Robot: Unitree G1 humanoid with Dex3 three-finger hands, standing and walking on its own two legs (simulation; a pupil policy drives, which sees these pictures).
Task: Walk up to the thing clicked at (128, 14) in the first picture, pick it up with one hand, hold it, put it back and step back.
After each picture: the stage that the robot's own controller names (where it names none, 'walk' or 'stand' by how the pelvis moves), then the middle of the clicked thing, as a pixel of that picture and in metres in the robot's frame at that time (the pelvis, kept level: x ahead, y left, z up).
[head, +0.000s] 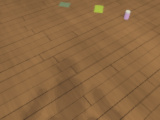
stand; (127, 14) +1.97 -0.68 -0.72
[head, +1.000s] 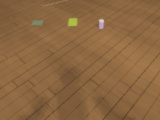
walk; (101, 24) +1.92 -0.15 -0.69
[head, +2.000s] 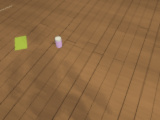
walk; (58, 42) +1.29 +0.27 -0.71
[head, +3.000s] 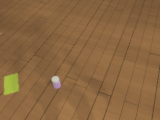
walk; (56, 82) +0.80 +0.28 -0.71
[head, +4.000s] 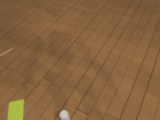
walk; (65, 117) +0.50 +0.21 -0.72
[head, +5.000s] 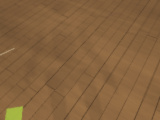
stand; out of the picture +0.37 +0.15 -0.70
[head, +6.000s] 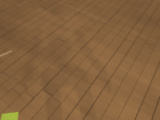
stand; out of the picture +0.34 +0.13 -0.72
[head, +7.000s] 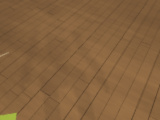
stand; out of the picture +0.35 +0.14 -0.73
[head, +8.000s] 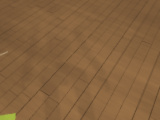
stand; out of the picture +0.33 +0.15 -0.73
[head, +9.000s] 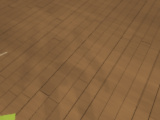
stand; out of the picture +0.33 +0.15 -0.73
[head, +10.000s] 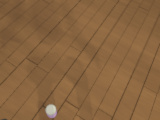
go down; (51, 111) +0.36 +0.14 -0.61
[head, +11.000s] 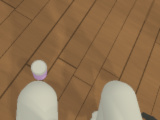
go down; (39, 70) +0.42 +0.17 -0.31
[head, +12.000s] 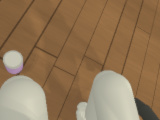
close in; (13, 63) +0.41 +0.19 -0.26
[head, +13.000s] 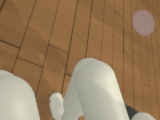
close; out of the picture +0.41 +0.21 -0.22
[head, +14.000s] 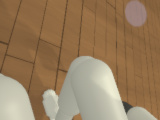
close; out of the picture +0.41 +0.22 -0.22
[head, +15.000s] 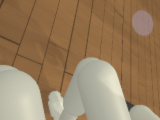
lift; out of the picture +0.35 +0.19 -0.21
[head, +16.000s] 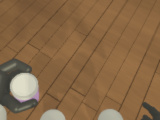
lift; (26, 91) +0.30 +0.17 +0.01
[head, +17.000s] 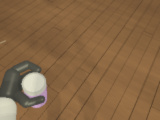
hold; (35, 91) +0.30 +0.16 +0.03
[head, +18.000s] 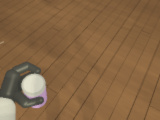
hold; (35, 91) +0.31 +0.16 +0.02
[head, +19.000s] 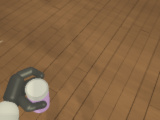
crouch; (38, 96) +0.30 +0.15 +0.00
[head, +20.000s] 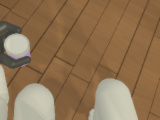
lower; (18, 51) +0.43 +0.18 -0.06
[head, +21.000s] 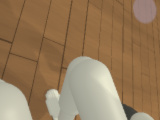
lower; out of the picture +0.43 +0.25 -0.21
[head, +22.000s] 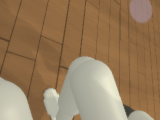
lower; out of the picture +0.41 +0.24 -0.22
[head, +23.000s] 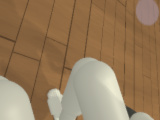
lower; out of the picture +0.40 +0.25 -0.22
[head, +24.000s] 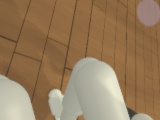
lower; out of the picture +0.41 +0.25 -0.21
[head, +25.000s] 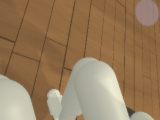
open; out of the picture +0.40 +0.22 -0.21
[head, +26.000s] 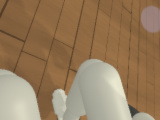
stand; out of the picture +0.41 +0.23 -0.23
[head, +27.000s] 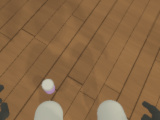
walk; (48, 86) +0.41 +0.17 -0.48
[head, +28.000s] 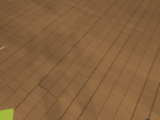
stand; out of the picture +0.36 +0.14 -0.66
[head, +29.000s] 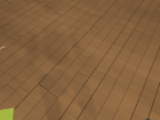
stand; out of the picture +0.36 +0.15 -0.67
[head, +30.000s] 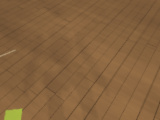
stand; out of the picture +0.38 +0.13 -0.71
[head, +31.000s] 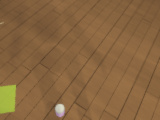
walk; (60, 110) +0.41 +0.09 -0.70
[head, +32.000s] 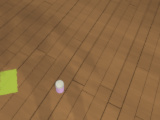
walk; (59, 86) +0.60 +0.13 -0.70
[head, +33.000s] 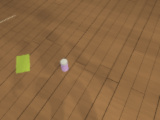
walk; (64, 65) +0.92 +0.22 -0.70
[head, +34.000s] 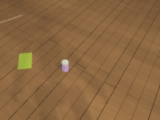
stand; (65, 65) +0.99 +0.14 -0.71
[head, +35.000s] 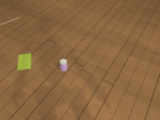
stand; (63, 65) +1.02 +0.16 -0.72
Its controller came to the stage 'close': yes
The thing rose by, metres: 0.74
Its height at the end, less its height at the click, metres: +0.00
